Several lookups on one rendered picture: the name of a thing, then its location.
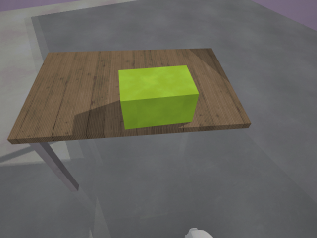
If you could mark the table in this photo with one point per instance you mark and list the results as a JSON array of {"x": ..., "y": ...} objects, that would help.
[{"x": 76, "y": 96}]

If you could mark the carton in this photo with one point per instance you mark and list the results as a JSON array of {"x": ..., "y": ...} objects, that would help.
[{"x": 157, "y": 96}]

